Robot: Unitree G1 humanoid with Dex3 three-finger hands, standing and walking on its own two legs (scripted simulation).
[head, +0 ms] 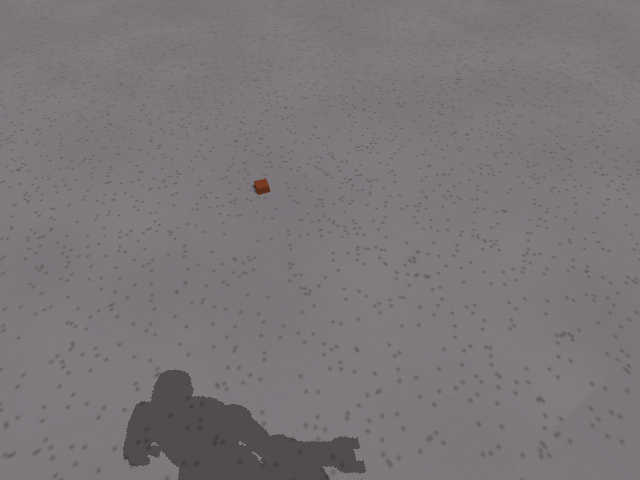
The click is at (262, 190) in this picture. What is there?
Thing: small box
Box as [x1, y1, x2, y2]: [254, 178, 269, 194]
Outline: 265,178 254,181 255,188 258,194 269,191 268,184
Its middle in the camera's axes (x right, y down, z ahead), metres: -0.28 -0.24 +1.84
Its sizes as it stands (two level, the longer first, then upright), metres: 0.060 0.059 0.038
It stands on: the floor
